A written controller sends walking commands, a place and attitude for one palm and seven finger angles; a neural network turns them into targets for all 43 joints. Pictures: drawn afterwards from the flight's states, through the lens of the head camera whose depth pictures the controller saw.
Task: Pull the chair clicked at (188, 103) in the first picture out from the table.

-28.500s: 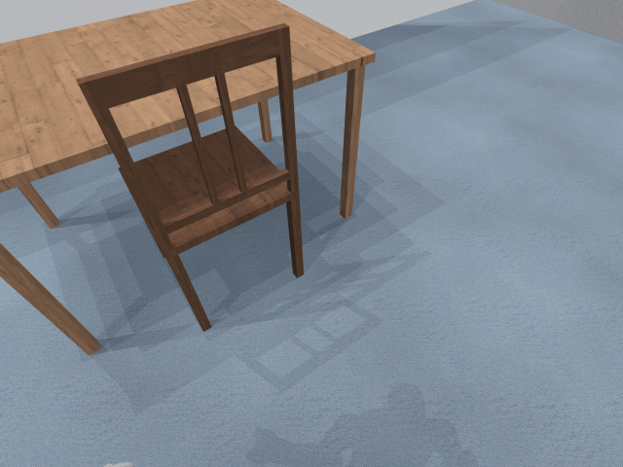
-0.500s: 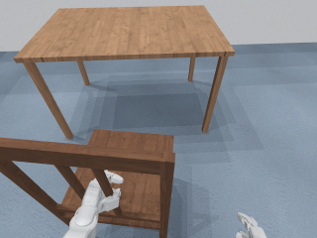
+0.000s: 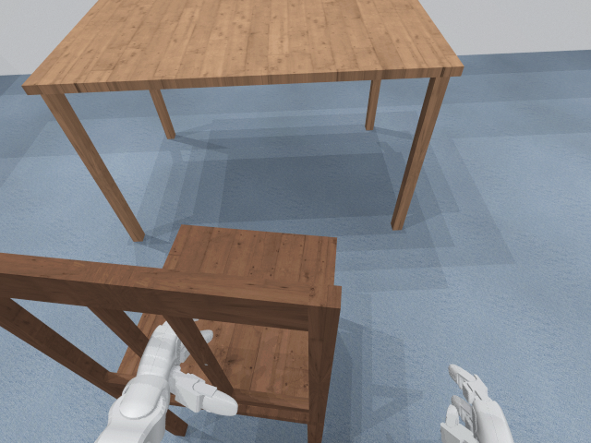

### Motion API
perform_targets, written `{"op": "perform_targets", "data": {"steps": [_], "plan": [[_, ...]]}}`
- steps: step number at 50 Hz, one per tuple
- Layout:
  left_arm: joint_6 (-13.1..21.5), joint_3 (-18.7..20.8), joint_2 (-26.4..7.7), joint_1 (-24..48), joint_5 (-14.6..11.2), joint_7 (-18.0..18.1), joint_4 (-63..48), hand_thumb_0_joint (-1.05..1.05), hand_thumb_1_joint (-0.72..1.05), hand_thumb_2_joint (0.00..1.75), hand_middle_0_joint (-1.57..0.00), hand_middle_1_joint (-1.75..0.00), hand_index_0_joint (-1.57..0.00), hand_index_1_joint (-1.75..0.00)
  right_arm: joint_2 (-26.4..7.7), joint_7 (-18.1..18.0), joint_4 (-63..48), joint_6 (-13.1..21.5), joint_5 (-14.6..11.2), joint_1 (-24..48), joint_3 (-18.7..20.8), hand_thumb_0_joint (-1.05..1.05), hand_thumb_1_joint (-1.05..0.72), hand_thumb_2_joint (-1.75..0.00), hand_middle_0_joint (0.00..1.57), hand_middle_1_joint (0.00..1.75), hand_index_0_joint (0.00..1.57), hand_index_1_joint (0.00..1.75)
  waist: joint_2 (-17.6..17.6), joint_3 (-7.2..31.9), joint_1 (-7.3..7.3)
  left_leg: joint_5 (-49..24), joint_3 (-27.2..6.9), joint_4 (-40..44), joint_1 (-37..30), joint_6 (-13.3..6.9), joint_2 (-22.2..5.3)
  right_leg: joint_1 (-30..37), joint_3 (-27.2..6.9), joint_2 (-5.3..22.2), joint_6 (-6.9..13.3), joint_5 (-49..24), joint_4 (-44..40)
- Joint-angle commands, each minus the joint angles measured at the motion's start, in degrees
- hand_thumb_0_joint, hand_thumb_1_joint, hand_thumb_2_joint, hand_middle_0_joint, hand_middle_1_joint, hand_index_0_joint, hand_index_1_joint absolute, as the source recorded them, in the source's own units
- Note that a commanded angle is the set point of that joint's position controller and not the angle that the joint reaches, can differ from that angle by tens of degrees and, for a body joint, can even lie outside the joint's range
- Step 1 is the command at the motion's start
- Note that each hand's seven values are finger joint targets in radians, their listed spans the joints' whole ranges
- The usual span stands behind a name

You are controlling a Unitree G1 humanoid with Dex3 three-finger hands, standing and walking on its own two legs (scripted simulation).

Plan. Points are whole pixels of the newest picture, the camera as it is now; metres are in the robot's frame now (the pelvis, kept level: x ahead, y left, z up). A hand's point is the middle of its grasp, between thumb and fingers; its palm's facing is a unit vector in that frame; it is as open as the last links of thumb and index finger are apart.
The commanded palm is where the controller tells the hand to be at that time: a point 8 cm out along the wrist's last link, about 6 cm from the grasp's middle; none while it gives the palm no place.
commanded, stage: open the thumb and straighten the fingers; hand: left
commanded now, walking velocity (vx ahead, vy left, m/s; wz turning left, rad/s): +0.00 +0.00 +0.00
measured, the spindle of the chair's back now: (149, 353) +0.25 +0.22 -0.03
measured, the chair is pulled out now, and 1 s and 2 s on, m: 0.63 0.63 0.63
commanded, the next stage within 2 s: draw the fingers out of the gap in 0.16 s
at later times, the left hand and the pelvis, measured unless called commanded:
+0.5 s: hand (202, 397) +0.19 +0.13 -0.02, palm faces -0.02 -0.98 -0.17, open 17.5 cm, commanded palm +0.17 +0.18 +0.00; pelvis +0.01 +0.00 -0.01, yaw +1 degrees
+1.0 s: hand out of the picture +0.12 +0.13 -0.02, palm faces +0.00 -0.99 -0.16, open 17.5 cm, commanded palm +0.08 +0.18 +0.00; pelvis +0.00 +0.00 -0.03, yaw +1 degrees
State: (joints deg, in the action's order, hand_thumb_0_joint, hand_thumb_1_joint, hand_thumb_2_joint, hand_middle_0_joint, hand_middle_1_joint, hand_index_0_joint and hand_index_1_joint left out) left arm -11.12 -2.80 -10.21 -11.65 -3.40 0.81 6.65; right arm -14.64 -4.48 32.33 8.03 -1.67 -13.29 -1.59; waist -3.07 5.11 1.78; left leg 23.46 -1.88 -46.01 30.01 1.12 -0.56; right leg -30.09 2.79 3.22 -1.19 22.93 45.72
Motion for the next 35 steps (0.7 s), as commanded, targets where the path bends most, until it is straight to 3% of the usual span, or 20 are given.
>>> {"op": "perform_targets", "data": {"steps": [1, 2, 5, 7, 10, 12, 13, 15, 17, 18, 19, 28, 30, 32, 35], "plan": [[2.7, 2.3, -5.5, 3.7, 0.4, 0.4, -16.1, 0.00, -0.55, 0.20, 0.00, 0.00, 0.00, 0.00, -6.7, -0.8, -9.6, 3.8, -0.1, 3.3, 2.8, 0.00, -0.90, -0.90, 0.20, 0.30, 0.20, 0.30, 1.8, 11.4, -0.19, -17.2, 0.4, 4.7, -5.6, -1.9, -0.3, 5.6, 1.5, -0.1, 1.7, -17.1, -4.9], [2.3, 1.0, -4.1, 1.3, 0.3, 0.5, -16.6, 0.00, -0.55, 0.20, 0.00, 0.00, 0.00, 0.00, -6.5, -0.7, -10.0, 3.9, 0.0, 3.0, 2.7, 0.00, -0.90, -0.90, 0.20, 0.30, 0.20, 0.30, 3.0, 11.5, -0.05, -17.6, 0.4, 4.2, -5.5, -2.0, -0.3, 5.6, 1.6, -0.1, 1.6, -17.8, -4.6], [1.3, 2.1, -5.4, 0.7, 0.5, 0.8, -16.7, 0.00, -0.55, 0.20, 0.00, 0.00, 0.00, 0.00, -6.9, -1.0, -10.0, 3.6, 0.1, 2.8, 2.7, 0.00, -0.90, -0.90, 0.20, 0.30, 0.20, 0.30, 4.8, 9.9, 0.41, -17.1, 0.3, 3.4, -3.7, -2.2, -0.3, 4.9, 1.6, -0.2, 1.5, -18.4, -4.4], [1.2, 2.6, -5.7, -2.4, 0.5, 0.9, -18.8, 0.00, -0.55, 0.20, 0.00, 0.00, 0.00, 0.00, -6.6, -1.2, -10.6, 3.5, 0.1, 2.8, 2.8, 0.00, -0.90, -0.90, 0.20, 0.30, 0.20, 0.30, 4.7, 10.9, -0.25, -17.2, 0.5, 2.9, -3.5, -2.2, -0.1, 5.4, 1.6, -0.1, 1.5, -18.7, -3.8], [1.3, 2.2, -6.2, -1.6, 0.9, 1.1, -22.0, 0.00, -0.55, 0.20, 0.00, 0.00, 0.00, 0.00, -6.6, -1.5, -10.9, 3.6, 0.2, 2.4, 2.8, 0.00, -0.90, -0.90, 0.20, 0.30, 0.20, 0.30, 2.9, 11.0, 0.28, -18.1, 0.2, 2.2, -3.7, -2.2, -0.1, 4.8, 1.6, 0.0, 1.7, -19.3, -3.4], [1.3, 1.3, -5.2, -4.9, 1.1, 1.3, -22.8, 0.00, -0.55, 0.20, 0.00, 0.00, 0.00, 0.00, -6.2, -1.5, -11.1, 3.6, 0.2, 2.5, 2.7, 0.00, -0.90, -0.90, 0.20, 0.30, 0.20, 0.30, 2.0, 11.0, -0.08, -18.6, 0.2, 2.0, -4.0, -2.1, -0.2, 4.3, 1.9, 0.1, 1.7, -18.9, -2.8], [0.9, 1.7, -5.3, -6.0, 1.3, 1.4, -20.8, 0.00, -0.55, 0.20, 0.00, 0.00, 0.00, 0.00, -6.2, -1.6, -10.9, 3.4, 0.2, 2.3, 2.7, 0.00, -0.90, -0.90, 0.20, 0.30, 0.20, 0.30, 4.0, 9.9, 0.11, -18.0, 0.2, 1.7, -3.0, -2.1, -0.2, 3.5, 2.1, -0.1, 1.5, -18.5, -2.7], [0.7, 2.4, -5.8, -7.8, 1.2, 1.4, -21.8, 0.00, -0.55, 0.20, 0.00, 0.00, 0.00, 0.00, -6.1, -1.6, -11.3, 3.2, 0.1, 2.5, 2.9, 0.00, -0.90, -0.90, 0.20, 0.30, 0.20, 0.30, 2.5, 10.0, -0.38, -17.3, 0.3, 1.6, -2.2, -2.0, 0.0, 4.0, 1.8, 0.0, 1.8, -18.3, -2.7], [0.7, 0.1, -4.2, -11.1, 1.3, 1.4, -25.1, 0.00, -0.55, 0.20, 0.00, 0.00, 0.00, 0.00, -5.7, -1.5, -12.5, 3.2, 0.1, 2.9, 2.7, 0.00, -0.90, -0.90, 0.20, 0.30, 0.20, 0.30, 2.5, 11.0, -0.57, -17.1, 0.3, 1.4, -2.2, -2.1, 0.0, 4.0, 1.8, 0.1, 1.7, -17.7, -2.3], [0.5, 1.7, -5.6, -12.4, 1.4, 1.6, -25.3, 0.00, -0.55, 0.20, 0.00, 0.00, 0.00, 0.00, -5.5, -1.6, -12.5, 3.2, 0.0, 2.9, 2.9, 0.00, -0.90, -0.90, 0.20, 0.30, 0.20, 0.30, 2.8, 10.6, -0.83, -16.9, 0.3, 1.3, -1.8, -2.0, -0.1, 3.9, 1.9, 0.0, 1.7, -17.6, -2.1], [0.4, 1.3, -5.0, -14.7, 1.5, 1.7, -26.2, 0.00, -0.55, 0.20, 0.00, 0.00, 0.00, 0.00, -5.3, -1.6, -12.8, 3.0, 0.0, 3.1, 2.9, 0.00, -0.90, -0.90, 0.20, 0.30, 0.20, 0.30, 3.6, 10.6, -1.09, -16.7, 0.3, 1.3, -1.4, -2.0, -0.1, 3.9, 2.1, -0.1, 1.8, -17.0, -2.0], [1.5, -1.3, -4.2, -22.3, 2.7, 2.5, -32.6, 0.00, -0.55, 0.20, 0.00, 0.00, 0.00, 0.00, -4.6, -2.2, -13.8, 3.7, 0.1, 2.9, 3.0, 0.00, -0.90, -0.90, 0.20, 0.30, 0.20, 0.30, 3.7, 8.8, -0.53, -14.4, -0.4, -0.5, 0.8, -2.3, 0.2, 0.9, 2.3, -0.3, 1.8, -14.2, -0.6], [1.9, -0.5, -5.1, -23.2, 2.7, 2.5, -34.5, 0.00, -0.55, 0.20, 0.00, 0.00, 0.00, 0.00, -4.6, -2.4, -14.1, 3.9, 0.1, 3.0, 3.2, 0.00, -0.90, -0.90, 0.20, 0.30, 0.20, 0.30, 2.0, 9.2, -0.75, -13.9, -0.6, -0.7, 1.0, -2.3, 0.2, 0.6, 2.2, -0.4, 2.1, -13.2, -0.4], [2.4, -1.5, -4.6, -24.6, 2.7, 2.2, -35.1, 0.00, -0.55, 0.20, 0.00, 0.00, 0.00, 0.00, -4.5, -2.6, -14.2, 4.1, 0.0, 3.1, 3.1, 0.00, -0.90, -0.90, 0.20, 0.30, 0.20, 0.30, 3.7, 8.9, -0.34, -12.8, -0.6, -1.1, 1.4, -2.4, 0.2, -0.3, 2.4, -0.4, 1.9, -12.0, -0.1], [2.9, -2.2, -4.3, -26.5, 2.5, 1.4, -36.7, 0.00, -0.55, 0.20, 0.00, 0.00, 0.00, 0.00, -4.4, -2.9, -14.5, 4.6, -0.1, 3.4, 3.1, 0.00, -0.90, -0.90, 0.20, 0.30, 0.20, 0.30, 2.0, 8.4, -0.49, -11.6, -0.9, -1.4, 2.2, -2.5, 0.3, -0.9, 2.3, -0.5, 2.1, -10.3, -0.1]]}}
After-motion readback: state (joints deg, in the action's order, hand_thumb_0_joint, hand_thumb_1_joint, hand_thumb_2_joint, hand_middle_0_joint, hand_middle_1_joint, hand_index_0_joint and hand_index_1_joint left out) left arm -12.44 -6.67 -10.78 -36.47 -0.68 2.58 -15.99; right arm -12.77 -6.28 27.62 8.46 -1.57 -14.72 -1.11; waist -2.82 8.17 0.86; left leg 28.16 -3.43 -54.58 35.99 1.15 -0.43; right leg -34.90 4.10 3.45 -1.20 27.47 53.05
